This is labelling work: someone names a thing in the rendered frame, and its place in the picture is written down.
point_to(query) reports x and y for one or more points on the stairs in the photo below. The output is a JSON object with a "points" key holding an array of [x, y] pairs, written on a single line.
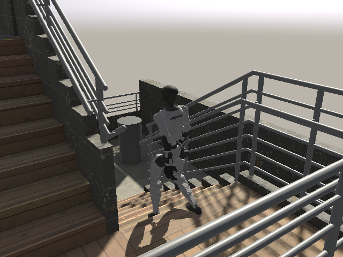
{"points": [[136, 208], [46, 208]]}

